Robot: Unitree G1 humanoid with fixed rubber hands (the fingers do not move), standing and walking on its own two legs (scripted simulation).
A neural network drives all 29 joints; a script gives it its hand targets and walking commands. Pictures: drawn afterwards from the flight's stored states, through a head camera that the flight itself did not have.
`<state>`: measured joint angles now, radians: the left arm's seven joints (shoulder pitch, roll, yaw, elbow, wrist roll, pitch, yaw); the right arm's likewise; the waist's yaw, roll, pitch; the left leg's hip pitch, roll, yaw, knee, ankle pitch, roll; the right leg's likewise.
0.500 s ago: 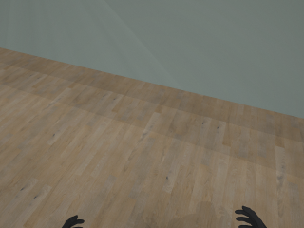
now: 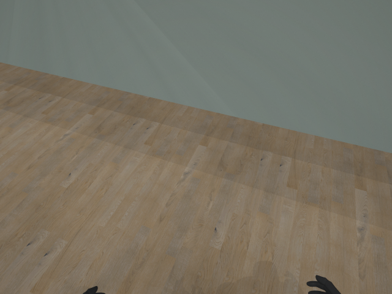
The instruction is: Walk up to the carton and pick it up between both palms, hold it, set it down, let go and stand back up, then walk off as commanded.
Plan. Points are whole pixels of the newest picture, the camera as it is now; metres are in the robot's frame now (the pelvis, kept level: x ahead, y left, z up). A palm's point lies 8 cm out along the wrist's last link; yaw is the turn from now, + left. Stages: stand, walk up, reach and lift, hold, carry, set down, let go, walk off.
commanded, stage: stand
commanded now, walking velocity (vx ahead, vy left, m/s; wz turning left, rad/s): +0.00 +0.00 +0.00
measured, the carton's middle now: out of the picture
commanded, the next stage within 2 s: walk up in 1.84 s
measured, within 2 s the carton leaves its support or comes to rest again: neither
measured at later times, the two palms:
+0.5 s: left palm out of the picture +0.08 +0.28 -0.10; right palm out of the picture +0.09 -0.26 -0.10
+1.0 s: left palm out of the picture +0.04 +0.28 -0.10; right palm out of the picture +0.06 -0.26 -0.11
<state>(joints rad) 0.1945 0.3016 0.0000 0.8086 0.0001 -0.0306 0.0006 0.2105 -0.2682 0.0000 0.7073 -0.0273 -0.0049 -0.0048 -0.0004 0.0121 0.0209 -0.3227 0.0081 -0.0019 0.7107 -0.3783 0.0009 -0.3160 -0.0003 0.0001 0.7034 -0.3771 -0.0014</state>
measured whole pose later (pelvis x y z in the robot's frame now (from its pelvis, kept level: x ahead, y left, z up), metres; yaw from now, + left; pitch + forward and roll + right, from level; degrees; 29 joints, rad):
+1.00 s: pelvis -0.03 +0.00 +0.01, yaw +0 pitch +0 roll +0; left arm 0.19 0.30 0.00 1.00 0.00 -0.04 0.00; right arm 0.21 -0.27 0.00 0.89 -0.02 -0.01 0.00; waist 0.00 0.02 0.02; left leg -0.31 0.01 0.00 0.56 -0.26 0.00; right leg -0.30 0.00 0.00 0.56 -0.26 0.00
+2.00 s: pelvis -0.03 +0.00 +0.02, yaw +0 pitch +0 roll +0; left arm 0.19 0.30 0.00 1.05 0.00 -0.04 0.00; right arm 0.21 -0.27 0.00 0.96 -0.02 -0.01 0.00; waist 0.00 0.02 0.00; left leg -0.26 0.01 0.00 0.47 -0.21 0.00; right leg -0.25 0.00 0.00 0.46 -0.21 0.00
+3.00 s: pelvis -0.10 +0.11 +0.01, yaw +41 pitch +2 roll -1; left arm 0.15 0.42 0.00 0.94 0.00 -0.01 0.01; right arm 0.21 -0.37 0.00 0.84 -0.07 0.07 0.13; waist -0.05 0.03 0.03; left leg -0.37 0.03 -0.10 0.59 -0.26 -0.02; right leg -0.33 -0.14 -0.18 0.72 -0.45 0.03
